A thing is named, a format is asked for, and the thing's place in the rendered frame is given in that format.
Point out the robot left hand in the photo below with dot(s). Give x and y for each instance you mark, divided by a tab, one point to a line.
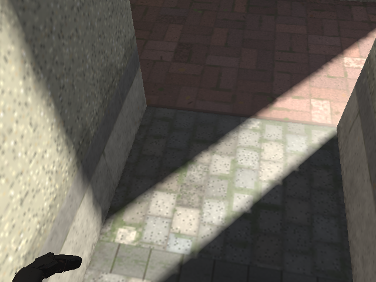
46	266

